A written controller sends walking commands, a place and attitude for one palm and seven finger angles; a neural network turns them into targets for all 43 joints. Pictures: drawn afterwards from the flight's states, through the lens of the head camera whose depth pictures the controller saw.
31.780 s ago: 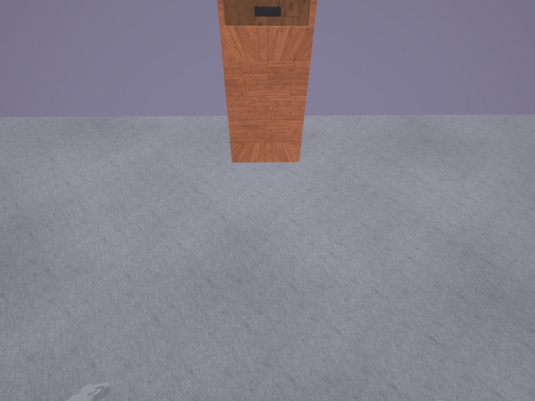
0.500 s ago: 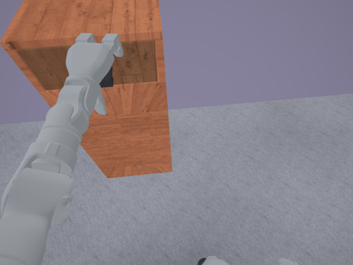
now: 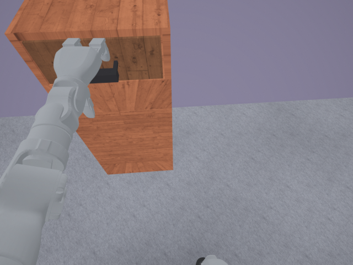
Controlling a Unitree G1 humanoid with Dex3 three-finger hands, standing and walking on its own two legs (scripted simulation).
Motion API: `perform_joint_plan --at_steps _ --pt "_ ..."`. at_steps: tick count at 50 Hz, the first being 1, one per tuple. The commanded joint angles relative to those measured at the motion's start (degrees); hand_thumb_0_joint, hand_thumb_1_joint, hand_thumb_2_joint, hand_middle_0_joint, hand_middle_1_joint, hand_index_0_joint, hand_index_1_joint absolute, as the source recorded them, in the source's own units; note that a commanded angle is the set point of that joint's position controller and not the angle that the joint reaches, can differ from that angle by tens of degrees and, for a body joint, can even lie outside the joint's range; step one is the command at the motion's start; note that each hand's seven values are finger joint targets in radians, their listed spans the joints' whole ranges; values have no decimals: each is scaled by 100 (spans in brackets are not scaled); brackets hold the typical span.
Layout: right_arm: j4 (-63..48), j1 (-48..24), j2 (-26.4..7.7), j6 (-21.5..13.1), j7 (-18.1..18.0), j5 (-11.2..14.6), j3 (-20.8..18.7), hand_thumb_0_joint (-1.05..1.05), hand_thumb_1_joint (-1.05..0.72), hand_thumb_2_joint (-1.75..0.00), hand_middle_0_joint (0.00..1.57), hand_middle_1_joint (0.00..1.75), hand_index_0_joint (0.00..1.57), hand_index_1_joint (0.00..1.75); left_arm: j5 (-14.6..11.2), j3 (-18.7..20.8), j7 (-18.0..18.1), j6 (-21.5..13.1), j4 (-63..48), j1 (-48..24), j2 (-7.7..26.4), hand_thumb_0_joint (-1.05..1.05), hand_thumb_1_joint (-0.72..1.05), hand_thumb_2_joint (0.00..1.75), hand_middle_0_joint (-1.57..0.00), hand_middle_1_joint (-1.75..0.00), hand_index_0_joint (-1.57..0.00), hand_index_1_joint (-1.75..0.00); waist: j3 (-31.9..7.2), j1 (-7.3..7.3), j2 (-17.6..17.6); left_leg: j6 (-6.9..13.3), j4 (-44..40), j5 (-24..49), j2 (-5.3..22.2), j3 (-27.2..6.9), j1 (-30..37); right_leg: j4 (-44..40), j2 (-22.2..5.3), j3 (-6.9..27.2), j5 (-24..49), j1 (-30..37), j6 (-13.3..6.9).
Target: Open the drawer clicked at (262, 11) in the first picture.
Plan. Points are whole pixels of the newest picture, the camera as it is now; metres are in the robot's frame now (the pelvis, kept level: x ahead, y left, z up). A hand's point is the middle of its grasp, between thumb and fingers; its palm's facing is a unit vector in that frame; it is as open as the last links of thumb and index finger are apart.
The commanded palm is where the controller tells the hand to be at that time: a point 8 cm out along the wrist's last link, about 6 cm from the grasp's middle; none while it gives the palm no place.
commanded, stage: lower the fingers behind the handle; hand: left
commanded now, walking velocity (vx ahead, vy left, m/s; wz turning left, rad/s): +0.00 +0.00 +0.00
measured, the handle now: (99, 70) +0.59 +0.19 +0.06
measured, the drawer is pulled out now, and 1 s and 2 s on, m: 0.00 0.00 0.00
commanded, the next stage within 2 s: lift the hand off the handle in 1.28 s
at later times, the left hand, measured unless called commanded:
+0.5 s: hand (94, 85) +0.52 +0.19 +0.08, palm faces +0.02 +0.00 -1.00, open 13.8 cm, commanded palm +0.49 +0.20 +0.11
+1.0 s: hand (94, 86) +0.53 +0.19 +0.07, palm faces -0.03 +0.03 -1.00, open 14.2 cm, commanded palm +0.50 +0.20 +0.09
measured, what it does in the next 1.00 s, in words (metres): stands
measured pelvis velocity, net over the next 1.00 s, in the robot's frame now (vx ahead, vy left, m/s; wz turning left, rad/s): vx -0.01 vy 0.00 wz -0.04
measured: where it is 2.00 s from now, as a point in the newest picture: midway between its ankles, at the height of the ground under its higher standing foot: outside the picture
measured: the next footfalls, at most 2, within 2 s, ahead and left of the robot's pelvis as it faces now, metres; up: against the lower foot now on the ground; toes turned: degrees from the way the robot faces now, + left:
none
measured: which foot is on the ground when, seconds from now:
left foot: down 0.00-1.00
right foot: down 0.00-1.00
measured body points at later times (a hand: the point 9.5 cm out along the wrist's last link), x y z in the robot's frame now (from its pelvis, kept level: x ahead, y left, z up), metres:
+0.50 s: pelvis +0.01 +0.00 +0.00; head +0.10 -0.01 +0.44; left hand +0.51 +0.19 +0.13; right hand +0.01 -0.27 -0.14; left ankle -0.04 +0.11 -0.72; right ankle +0.03 -0.13 -0.72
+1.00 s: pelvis -0.01 +0.00 -0.01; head +0.10 -0.01 +0.42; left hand +0.52 +0.19 +0.12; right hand -0.01 -0.28 -0.14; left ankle -0.04 +0.11 -0.72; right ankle +0.03 -0.13 -0.72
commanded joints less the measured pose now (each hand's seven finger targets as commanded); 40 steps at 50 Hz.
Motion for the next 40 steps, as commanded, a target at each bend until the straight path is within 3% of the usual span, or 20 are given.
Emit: perform_joint_plan --at_steps 1,2,3,4,6,7,8,10,13,15,16,18,19,21,22,26,28,34,37,40 --pt "-266 660 -752 -40 159 32 -229 0 -90 -90 20 30 20 30 153 47 620 1031 -330 -3006 926 0 -50 30 -30 -120 -30 -120 -2608 -210 191 -39 -365 2640 -66 157 866 -100 315 -221 1673 1503 -236" --pt "-252 706 -751 -17 173 59 -252 0 -90 -90 20 30 20 30 157 -108 539 1196 -301 -3163 838 0 -50 30 -30 -120 -30 -120 -2696 -277 335 -42 -362 2664 -38 139 1032 -124 306 -214 1635 1421 -216" --pt "-247 693 -779 13 169 68 -273 0 -90 -90 20 30 20 30 76 -278 416 1293 -405 -3383 662 0 -50 30 -30 -120 -30 -120 -2777 -365 238 -13 -344 2680 -33 116 1183 -182 317 -206 1666 1427 -198" --pt "-263 693 -787 24 140 69 -290 0 -90 -90 20 30 20 30 11 -218 268 1322 -438 -3417 734 0 -50 30 -30 -120 -30 -120 -2904 -376 175 15 -340 2719 -35 96 1290 -216 308 -192 1722 1526 -181" --pt "-309 675 -842 57 24 58 -291 0 -90 -90 20 30 20 30 -163 -55 -35 1153 -626 -3594 971 0 -50 30 -30 -120 -30 -120 -3060 -487 -243 88 -353 2634 -42 32 1349 -293 296 -149 1839 1772 -137" --pt "-328 688 -801 37 -24 45 -274 0 -90 -90 20 30 20 30 -218 -167 -171 1013 -699 -3571 871 0 -50 30 -30 -120 -30 -120 -3065 -482 -88 119 -352 2542 -73 37 1375 -298 278 -123 1807 1774 -126" --pt "-337 724 -788 19 -70 46 -270 0 -90 -90 20 30 20 30 -220 16 -248 862 -740 -3456 1061 0 -50 30 -30 -120 -30 -120 -2936 -459 -130 134 -346 2517 -75 22 1355 -310 281 -130 1803 1749 -132" --pt "-253 782 -770 5 -106 35 -218 0 -90 -90 20 30 20 30 -111 -94 -345 766 -357 -3138 982 0 -50 30 -30 -120 -30 -120 -2504 -462 -165 137 -375 2337 -80 37 1108 -316 275 -140 1679 1614 -140" --pt "-253 848 -797 33 -83 51 -167 0 -90 -90 20 30 20 30 -41 82 -392 608 96 -2374 1081 0 -50 30 -30 -120 -30 -120 -1880 -315 -317 112 -407 2173 -70 51 663 -290 296 -181 1508 1393 -188" --pt "-321 862 -779 14 -56 31 -152 0 -90 -90 20 30 20 30 -71 154 -330 472 6 -2290 1131 0 -50 30 -30 -120 -30 -120 -1857 -261 -249 116 -399 2025 -80 112 508 -249 285 -146 1464 1417 -195" --pt "-336 861 -814 24 -44 14 -165 0 -90 -90 20 30 20 30 -68 429 -279 389 -85 -2212 1417 0 -50 30 -30 -120 -30 -120 -2033 -159 -266 116 -370 2104 -90 147 455 -198 281 -115 1574 1568 -210" --pt "-444 900 -740 -11 -22 -9 -165 0 -90 -90 20 30 20 30 -16 422 -109 279 -426 -2280 1385 0 -50 30 -30 -120 -30 -120 -2362 -101 -37 106 -297 2342 -87 160 493 -64 281 -99 1775 1672 -214" --pt "-418 919 -721 -14 3 -20 -190 0 -90 -90 20 30 20 30 19 336 -44 329 -312 -2090 1257 0 -50 30 -30 -120 -30 -120 -2373 -91 3 94 -261 2478 -76 189 543 -43 287 -113 1870 1645 -221" --pt "-384 945 -777 -1 39 12 -204 0 -90 -90 20 30 20 30 35 340 60 483 -90 -1981 1224 0 -50 30 -30 -120 -30 -120 -2206 -149 -284 82 -247 2395 -54 187 409 -75 313 -136 1792 1547 -202" --pt "-351 991 -780 -8 56 23 -214 0 -90 -90 20 30 20 30 47 234 120 529 -139 -2159 1183 0 -50 30 -30 -120 -30 -120 -2128 -201 -92 68 -268 2319 -35 182 399 -53 307 -151 1691 1396 -201" --pt "-276 954 -843 10 88 43 -246 0 -90 -90 20 30 20 30 84 272 291 858 33 -2275 1206 0 -50 30 -30 -120 -30 -120 -2210 -218 -231 78 -258 2230 -53 195 369 -82 313 -149 1587 1403 -204" --pt "-251 972 -825 16 93 52 -227 0 -90 -90 20 30 20 30 90 80 300 1038 212 -2366 1061 0 -50 30 -30 -120 -30 -120 -2113 -303 -135 84 -254 2067 -56 211 321 -94 306 -154 1483 1288 -193" --pt "-270 892 -894 73 19 83 -135 0 -90 -90 20 30 20 30 99 18 39 1342 775 -2275 1244 0 -50 30 -30 -120 -30 -120 -1812 -387 -355 121 -261 1463 -84 259 -113 -120 259 -115 1153 1239 -152" --pt "-359 919 -900 91 -15 73 -111 0 -90 -90 20 30 20 30 102 56 -170 1259 788 -2061 1333 0 -50 30 -30 -120 -30 -120 -2046 -332 -327 133 -175 1512 -90 295 -148 -30 249 -87 1289 1371 -152" --pt "-448 941 -898 66 -37 97 -101 0 -90 -90 20 30 20 30 99 -131 -346 1144 828 -1958 1120 0 -50 30 -30 -120 -30 -120 -1771 -400 -304 126 -138 1195 -75 281 -287 -17 260 -110 989 1065 -153"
